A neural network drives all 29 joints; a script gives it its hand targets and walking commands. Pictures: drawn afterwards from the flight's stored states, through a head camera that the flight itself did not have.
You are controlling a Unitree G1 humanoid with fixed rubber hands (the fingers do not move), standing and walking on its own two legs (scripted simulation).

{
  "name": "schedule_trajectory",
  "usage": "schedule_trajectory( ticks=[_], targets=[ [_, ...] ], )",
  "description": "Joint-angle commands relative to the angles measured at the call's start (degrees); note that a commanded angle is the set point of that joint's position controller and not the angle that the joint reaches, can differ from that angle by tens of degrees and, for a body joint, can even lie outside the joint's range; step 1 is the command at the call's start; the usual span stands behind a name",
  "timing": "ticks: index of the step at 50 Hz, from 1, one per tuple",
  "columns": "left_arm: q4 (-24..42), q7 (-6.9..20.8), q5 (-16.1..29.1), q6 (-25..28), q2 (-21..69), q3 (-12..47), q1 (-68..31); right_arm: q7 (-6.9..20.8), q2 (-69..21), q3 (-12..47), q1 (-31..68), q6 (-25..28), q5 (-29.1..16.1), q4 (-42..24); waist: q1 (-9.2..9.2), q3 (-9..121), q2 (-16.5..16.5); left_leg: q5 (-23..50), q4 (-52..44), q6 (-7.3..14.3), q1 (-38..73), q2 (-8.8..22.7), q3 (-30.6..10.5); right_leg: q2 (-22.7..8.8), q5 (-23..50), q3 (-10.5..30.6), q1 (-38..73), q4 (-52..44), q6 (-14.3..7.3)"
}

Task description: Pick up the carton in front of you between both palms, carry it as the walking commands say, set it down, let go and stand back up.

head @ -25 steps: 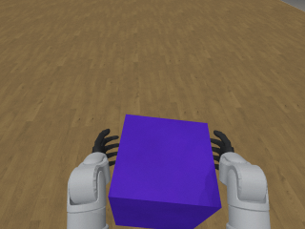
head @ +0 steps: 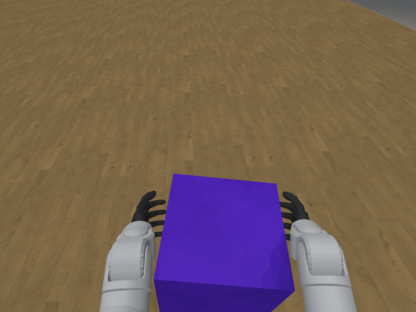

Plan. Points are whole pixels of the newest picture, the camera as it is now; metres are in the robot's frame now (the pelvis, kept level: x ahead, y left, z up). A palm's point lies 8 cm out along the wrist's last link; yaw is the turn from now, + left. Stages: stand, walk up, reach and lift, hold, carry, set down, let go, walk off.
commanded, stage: carry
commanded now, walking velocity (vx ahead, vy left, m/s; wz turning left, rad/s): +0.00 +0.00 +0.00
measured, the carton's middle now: (216, 252) +0.28 +0.01 -0.03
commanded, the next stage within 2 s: none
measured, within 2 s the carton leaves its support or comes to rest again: neither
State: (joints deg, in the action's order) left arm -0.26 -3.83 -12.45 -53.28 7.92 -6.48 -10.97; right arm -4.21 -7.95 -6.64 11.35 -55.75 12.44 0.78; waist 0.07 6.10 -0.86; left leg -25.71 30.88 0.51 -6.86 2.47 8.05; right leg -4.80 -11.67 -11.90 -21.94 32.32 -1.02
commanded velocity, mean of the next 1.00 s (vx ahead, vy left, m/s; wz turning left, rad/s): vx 0.04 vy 0.00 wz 0.00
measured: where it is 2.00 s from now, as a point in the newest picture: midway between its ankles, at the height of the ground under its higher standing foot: outside the picture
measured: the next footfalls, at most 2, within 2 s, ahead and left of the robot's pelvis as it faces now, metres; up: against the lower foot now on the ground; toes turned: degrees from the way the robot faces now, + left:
left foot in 1.64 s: +0.37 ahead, +0.12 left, +0.00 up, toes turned +3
right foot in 1.96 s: +0.43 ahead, -0.11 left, +0.00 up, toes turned +9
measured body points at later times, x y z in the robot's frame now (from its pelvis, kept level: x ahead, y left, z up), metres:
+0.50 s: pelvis -0.03 +0.01 +0.00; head -0.05 +0.00 +0.45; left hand +0.28 +0.16 +0.04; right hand +0.28 -0.14 +0.04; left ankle -0.10 +0.09 -0.73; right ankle +0.06 -0.12 -0.73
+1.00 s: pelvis -0.04 +0.01 +0.00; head -0.06 +0.01 +0.45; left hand +0.27 +0.16 +0.04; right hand +0.27 -0.14 +0.04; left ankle -0.10 +0.09 -0.73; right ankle +0.06 -0.12 -0.73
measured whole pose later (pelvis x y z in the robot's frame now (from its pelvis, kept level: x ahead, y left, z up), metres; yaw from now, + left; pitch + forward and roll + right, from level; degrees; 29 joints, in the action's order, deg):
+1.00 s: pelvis -0.04 +0.01 +0.00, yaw +0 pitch +1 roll +0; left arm -12.6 -2.2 -15.0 -41.2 8.7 -11.3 -14.8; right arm -2.2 -8.8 -11.2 15.4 -42.6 15.2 12.7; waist 0.1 4.9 -0.6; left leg -23.2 31.8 2.4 -9.8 0.7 8.6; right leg -6.2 -7.1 -11.1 -23.1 29.4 -0.4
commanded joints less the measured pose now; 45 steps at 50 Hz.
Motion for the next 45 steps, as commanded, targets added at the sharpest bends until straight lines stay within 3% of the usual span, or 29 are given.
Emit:
schedule_trajectory(
  ticks=[1,8,13,20,45],
  targets=[
    [-1.6,15.6,17.2,4.3,52.2,31.0,-25.0,16.0,-50.3,31.5,28.1,6.9,-17.7,-1.3,-0.08,12.0,-0.1,23.7,-5.6,0.8,-4.5,6.5,-4.2,-5.2,17.1,6.2,12.3,-2.4,-0.9],
    [-12.0,16.5,11.2,13.5,52.7,23.0,-31.3,16.7,-51.3,23.0,31.8,15.9,-10.9,10.9,0.02,10.6,0.2,16.5,-7.3,1.5,-6.8,6.2,-5.0,-5.2,12.1,6.8,11.8,-4.4,-0.7],
    [-15.1,17.1,10.2,17.6,55.1,22.1,-34.4,17.3,-54.1,22.0,34.1,19.9,-9.5,14.6,0.0,12.1,0.5,15.9,-6.8,1.8,-6.8,5.9,-5.2,-5.3,12.1,6.9,12.5,-4.6,-0.8],
    [-11.0,16.7,12.5,14.8,55.3,26.2,-30.5,17.0,-54.2,26.8,31.0,17.0,-12.4,9.8,-0.06,14.5,0.5,19.4,-5.1,1.9,-6.4,5.9,-5.0,-5.6,15.2,6.8,13.2,-3.9,-1.0],
    [-10.1,16.6,12.9,13.7,54.4,26.3,-30.9,16.8,-53.5,26.6,30.8,15.9,-12.6,9.2,-0.09,13.0,0.3,20.2,-5.3,2.1,-7.5,5.9,-5.5,-5.4,14.4,6.2,11.9,-3.9,-0.4]
  ],
)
